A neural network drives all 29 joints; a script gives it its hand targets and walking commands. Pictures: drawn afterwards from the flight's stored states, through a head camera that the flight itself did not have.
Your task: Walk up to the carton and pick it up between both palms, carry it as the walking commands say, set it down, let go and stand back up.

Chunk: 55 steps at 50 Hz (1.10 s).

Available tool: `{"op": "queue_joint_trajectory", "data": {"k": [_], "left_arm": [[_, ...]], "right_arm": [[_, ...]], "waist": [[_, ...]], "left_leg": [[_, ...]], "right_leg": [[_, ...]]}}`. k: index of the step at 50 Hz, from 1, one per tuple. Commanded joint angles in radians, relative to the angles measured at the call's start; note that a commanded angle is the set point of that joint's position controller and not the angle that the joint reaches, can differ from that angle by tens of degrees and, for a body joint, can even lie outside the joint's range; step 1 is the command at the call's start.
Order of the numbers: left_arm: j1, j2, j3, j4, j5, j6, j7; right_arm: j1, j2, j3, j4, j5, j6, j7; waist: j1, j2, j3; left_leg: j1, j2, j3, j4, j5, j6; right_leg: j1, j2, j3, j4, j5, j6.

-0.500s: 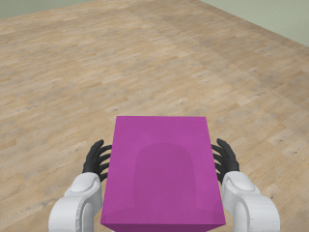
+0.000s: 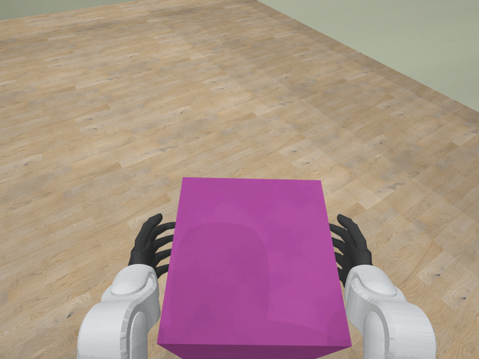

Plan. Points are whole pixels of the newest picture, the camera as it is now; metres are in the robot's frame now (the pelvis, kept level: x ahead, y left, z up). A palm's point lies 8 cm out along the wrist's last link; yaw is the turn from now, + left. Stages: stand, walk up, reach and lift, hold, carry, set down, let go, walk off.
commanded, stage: carry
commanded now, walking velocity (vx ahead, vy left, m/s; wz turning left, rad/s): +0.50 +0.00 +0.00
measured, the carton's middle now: (248, 278) +0.25 +0.00 +0.03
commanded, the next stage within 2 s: none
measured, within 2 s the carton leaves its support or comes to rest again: neither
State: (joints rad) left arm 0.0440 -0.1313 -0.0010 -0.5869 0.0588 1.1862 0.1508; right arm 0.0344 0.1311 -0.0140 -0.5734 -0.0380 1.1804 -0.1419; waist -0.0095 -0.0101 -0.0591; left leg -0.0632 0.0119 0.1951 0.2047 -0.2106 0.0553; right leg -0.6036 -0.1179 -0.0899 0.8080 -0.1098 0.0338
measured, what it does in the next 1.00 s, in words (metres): walks ahead: right foot, then left foot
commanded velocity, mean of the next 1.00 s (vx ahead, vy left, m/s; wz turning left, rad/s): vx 0.24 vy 0.00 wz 0.00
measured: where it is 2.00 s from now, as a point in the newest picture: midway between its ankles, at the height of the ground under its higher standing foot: (239, 270)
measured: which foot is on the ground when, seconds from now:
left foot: down 0.00-0.22, up 0.24-0.64, down 0.66-1.00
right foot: up 0.00-0.16, down 0.18-0.68, up 0.70-0.94, down 0.96-1.00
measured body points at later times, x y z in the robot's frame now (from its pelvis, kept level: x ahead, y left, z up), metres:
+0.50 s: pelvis +0.36 -0.04 +0.00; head +0.37 -0.05 +0.45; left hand +0.59 +0.13 +0.08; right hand +0.61 -0.17 +0.08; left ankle +0.45 +0.12 -0.70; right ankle +0.28 -0.11 -0.75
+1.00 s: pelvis +0.63 +0.00 -0.01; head +0.63 +0.01 +0.44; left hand +0.87 +0.15 +0.07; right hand +0.88 -0.14 +0.08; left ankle +0.63 +0.08 -0.75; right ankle +0.64 -0.13 -0.75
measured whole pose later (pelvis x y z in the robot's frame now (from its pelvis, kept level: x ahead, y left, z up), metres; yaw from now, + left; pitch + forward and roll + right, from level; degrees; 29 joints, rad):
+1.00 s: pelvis +0.63 +0.00 -0.01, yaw +1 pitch +3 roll +1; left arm 0.01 -0.13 0.01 -0.58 0.05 1.21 0.15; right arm 0.01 0.13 -0.02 -0.57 -0.04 1.20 -0.14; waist 0.00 -0.04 -0.06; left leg -0.27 0.00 0.19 0.45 -0.23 0.06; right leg -0.31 -0.11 -0.12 0.49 -0.18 0.04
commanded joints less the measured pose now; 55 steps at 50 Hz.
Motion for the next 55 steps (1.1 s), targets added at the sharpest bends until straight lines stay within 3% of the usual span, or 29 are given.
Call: {"op": "queue_joint_trajectory", "data": {"k": [1,6,8,9,10,11,12,13,14,15,17,19,25,26,30,32,33,34,35,36,38,39,40,44,46,47,49,52,55], "left_arm": [[-0.371,-0.788,-0.629,-0.099,-0.282,-0.002,-0.115],[-0.397,-0.748,-0.61,-0.102,-0.287,0.028,-0.113],[-0.375,-0.737,-0.59,-0.085,-0.284,0.035,-0.11],[-0.352,-0.727,-0.575,-0.073,-0.279,0.038,-0.108],[-0.334,-0.716,-0.559,-0.067,-0.269,0.039,-0.106],[-0.32,-0.731,-0.555,-0.059,-0.278,0.029,-0.109],[-0.313,-0.769,-0.56,-0.068,-0.297,0.02,-0.108],[-0.343,-0.794,-0.576,-0.104,-0.306,0.012,-0.111],[-0.355,-0.82,-0.585,-0.111,-0.303,0.004,-0.117],[-0.353,-0.84,-0.586,-0.094,-0.3,0.0,-0.125],[-0.369,-0.869,-0.601,-0.093,-0.31,-0.017,-0.142],[-0.368,-0.851,-0.611,-0.093,-0.323,-0.023,-0.151],[-0.343,-0.763,-0.607,-0.117,-0.328,-0.01,-0.153],[-0.341,-0.753,-0.603,-0.121,-0.326,-0.005,-0.15],[-0.332,-0.718,-0.594,-0.124,-0.315,0.021,-0.135],[-0.347,-0.706,-0.597,-0.129,-0.309,0.033,-0.129],[-0.361,-0.692,-0.597,-0.127,-0.302,0.039,-0.127],[-0.352,-0.697,-0.592,-0.128,-0.303,0.05,-0.126],[-0.307,-0.737,-0.594,-0.098,-0.306,0.054,-0.125],[-0.327,-0.789,-0.613,-0.107,-0.316,0.043,-0.125],[-0.377,-0.854,-0.633,-0.112,-0.317,0.022,-0.135],[-0.388,-0.875,-0.632,-0.109,-0.314,0.011,-0.138],[-0.393,-0.894,-0.635,-0.107,-0.31,-0.001,-0.137],[-0.375,-0.875,-0.632,-0.112,-0.305,-0.012,-0.128],[-0.365,-0.847,-0.624,-0.109,-0.3,-0.002,-0.127],[-0.369,-0.831,-0.617,-0.105,-0.294,0.005,-0.126],[-0.38,-0.796,-0.602,-0.085,-0.281,0.022,-0.126],[-0.39,-0.786,-0.583,-0.053,-0.286,0.034,-0.131],[-0.374,-0.784,-0.57,-0.031,-0.29,0.043,-0.129]], "right_arm": [[-0.323,0.739,0.575,-0.078,0.255,0.003,0.137],[-0.334,0.702,0.569,-0.106,0.245,0.024,0.112],[-0.353,0.693,0.579,-0.119,0.254,0.033,0.106],[-0.362,0.685,0.582,-0.125,0.257,0.037,0.102],[-0.386,0.671,0.586,-0.138,0.265,0.043,0.102],[-0.382,0.679,0.599,-0.175,0.273,0.049,0.104],[-0.388,0.713,0.607,-0.169,0.277,0.047,0.107],[-0.382,0.763,0.612,-0.15,0.292,0.039,0.114],[-0.385,0.798,0.622,-0.133,0.299,0.032,0.123],[-0.382,0.824,0.628,-0.105,0.3,0.026,0.129],[-0.386,0.851,0.641,-0.106,0.295,0.002,0.132],[-0.367,0.845,0.627,-0.093,0.272,-0.011,0.124],[-0.327,0.783,0.618,-0.103,0.24,-0.003,0.101],[-0.324,0.772,0.617,-0.109,0.24,0.002,0.098],[-0.327,0.73,0.601,-0.123,0.244,0.026,0.092],[-0.324,0.724,0.595,-0.12,0.249,0.033,0.09],[-0.342,0.71,0.593,-0.125,0.25,0.035,0.091],[-0.312,0.696,0.583,-0.106,0.245,0.041,0.092],[-0.304,0.721,0.574,-0.091,0.257,0.043,0.098],[-0.317,0.76,0.574,-0.108,0.268,0.038,0.109],[-0.379,0.84,0.592,-0.109,0.291,0.017,0.129],[-0.386,0.866,0.597,-0.1,0.295,0.01,0.137],[-0.386,0.876,0.6,-0.102,0.293,0.001,0.143],[-0.351,0.828,0.593,-0.1,0.278,-0.009,0.15],[-0.348,0.798,0.585,-0.093,0.269,-0.001,0.146],[-0.341,0.783,0.578,-0.083,0.26,0.006,0.142],[-0.339,0.76,0.565,-0.064,0.245,0.02,0.134],[-0.369,0.753,0.57,-0.064,0.239,0.04,0.123],[-0.372,0.749,0.567,-0.068,0.239,0.05,0.112]], "waist": [[-0.002,0.144,-0.091],[-0.013,0.163,-0.057],[0.008,0.151,-0.129],[0.026,0.121,-0.204],[0.049,0.028,-0.285],[0.051,-0.303,-0.367],[0.041,-0.265,-0.334],[0.035,-0.158,-0.346],[0.029,-0.062,-0.341],[0.028,-0.024,-0.306],[0.023,-0.07,-0.269],[0.023,-0.106,-0.218],[0.031,-0.12,-0.096],[0.032,-0.126,-0.078],[0.037,-0.157,-0.086],[0.01,-0.119,-0.18],[-0.003,-0.05,-0.239],[-0.005,0.225,-0.34],[0.015,0.269,-0.426],[0.01,0.187,-0.425],[0.007,0.092,-0.369],[0.011,0.098,-0.338],[0.012,0.104,-0.322],[0.008,0.14,-0.327],[0.018,0.127,-0.32],[0.018,0.108,-0.305],[0.006,0.054,-0.266],[0.009,-0.027,-0.213],[0.009,-0.021,-0.239]], "left_leg": [[0.139,0.209,-0.078,-0.067,0.326,0.076],[0.162,0.223,-0.027,-0.007,0.496,0.04],[0.144,0.188,0.047,0.185,0.673,0.001],[0.077,0.163,0.068,0.361,0.685,-0.017],[-0.116,0.132,0.063,0.607,0.512,-0.041],[-0.448,-0.01,0.022,0.966,0.022,-0.072],[-0.577,-0.043,-0.114,1.124,-0.276,-0.052],[-0.604,0.017,-0.198,1.164,-0.237,-0.043],[-0.597,0.062,-0.218,1.108,-0.17,-0.044],[-0.573,0.091,-0.217,1.028,-0.124,-0.052],[-0.521,0.103,-0.179,0.89,-0.068,-0.06],[-0.546,0.095,-0.144,0.776,-0.027,-0.063],[-0.533,0.055,-0.034,0.444,0.161,-0.066],[-0.503,0.041,-0.01,0.392,0.191,-0.062],[-0.354,0.001,0.035,0.264,0.284,-0.031],[-0.073,-0.04,0.082,0.176,0.343,-0.02],[0.133,0.074,-0.038,0.22,0.547,0.0],[0.341,0.328,-0.38,0.251,0.879,0.123],[0.362,0.421,-0.583,0.183,0.864,0.204],[0.317,0.382,-0.494,0.16,0.831,0.18],[0.145,0.331,-0.324,0.135,0.738,0.123],[0.094,0.295,-0.255,0.117,0.665,0.084],[0.036,0.277,-0.211,0.091,0.611,0.071],[-0.001,0.239,-0.139,0.108,0.533,0.056],[-0.029,0.208,-0.107,0.154,0.463,0.036],[-0.058,0.188,-0.102,0.162,0.383,0.015],[-0.095,0.146,-0.099,0.192,0.214,-0.022],[-0.078,0.143,-0.119,0.225,0.349,-0.038],[-0.06,0.152,-0.114,0.284,0.52,-0.046]], "right_leg": [[-0.028,0.03,-0.07,-0.112,0.065,-0.002],[0.082,0.079,-0.128,-0.267,0.066,-0.039],[0.294,0.135,-0.184,-0.345,0.054,-0.047],[0.484,0.141,-0.184,-0.352,0.014,-0.058],[0.697,0.003,0.003,-0.349,-0.048,-0.098],[0.917,-0.281,0.512,-0.48,-0.088,-0.249],[0.908,-0.293,0.554,-0.532,0.149,-0.275],[0.881,-0.287,0.46,-0.503,0.308,-0.259],[0.827,-0.272,0.363,-0.511,0.341,-0.219],[0.754,-0.253,0.288,-0.542,0.258,-0.188],[0.68,-0.201,0.172,-0.59,0.158,-0.152],[0.67,-0.186,0.13,-0.645,0.142,-0.159],[0.681,-0.095,-0.029,-0.665,0.262,-0.149],[0.671,-0.083,-0.055,-0.652,0.339,-0.143],[0.689,-0.098,-0.094,-0.519,0.593,-0.108],[0.621,-0.046,-0.164,-0.26,0.598,-0.052],[0.455,-0.015,-0.169,-0.082,0.399,-0.017],[0.219,0.078,-0.164,0.221,-0.074,0.017],[0.141,0.143,-0.015,0.36,-0.455,0.012],[0.126,0.095,0.078,0.388,-0.446,-0.003],[0.186,0.015,0.112,0.231,-0.368,-0.005],[0.225,-0.002,0.097,0.096,-0.359,0.002],[0.284,0.018,0.06,0.006,-0.337,0.01],[0.35,0.039,-0.012,-0.218,-0.254,0.019],[0.395,0.026,-0.046,-0.349,-0.116,0.018],[0.423,0.008,-0.042,-0.393,-0.029,0.018],[0.42,-0.07,0.03,-0.408,0.106,0.005],[0.399,-0.081,0.028,-0.358,0.224,-0.016],[0.443,-0.069,0.01,-0.315,0.381,-0.02]]}}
